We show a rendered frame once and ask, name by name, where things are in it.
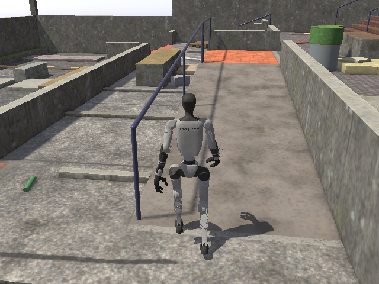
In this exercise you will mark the left robot hand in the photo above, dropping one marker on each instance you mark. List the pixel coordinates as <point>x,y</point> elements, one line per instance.
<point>156,183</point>

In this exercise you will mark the left robot upper arm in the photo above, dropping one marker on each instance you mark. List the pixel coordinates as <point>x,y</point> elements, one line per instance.
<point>170,125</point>

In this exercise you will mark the right robot upper arm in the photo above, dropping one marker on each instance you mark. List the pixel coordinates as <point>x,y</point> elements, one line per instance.
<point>207,124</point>

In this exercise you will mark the left robot forearm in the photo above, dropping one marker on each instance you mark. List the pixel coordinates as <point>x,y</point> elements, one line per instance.
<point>161,162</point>

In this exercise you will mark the right robot thigh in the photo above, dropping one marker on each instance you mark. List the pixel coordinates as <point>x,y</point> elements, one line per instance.
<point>203,184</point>

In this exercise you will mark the right robot forearm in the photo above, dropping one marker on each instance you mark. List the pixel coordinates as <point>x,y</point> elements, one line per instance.
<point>215,152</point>

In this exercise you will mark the right robot foot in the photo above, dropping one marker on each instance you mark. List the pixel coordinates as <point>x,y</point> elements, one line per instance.
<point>204,249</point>

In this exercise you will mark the right robot hand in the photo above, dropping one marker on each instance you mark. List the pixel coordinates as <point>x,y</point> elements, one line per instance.
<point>214,164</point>

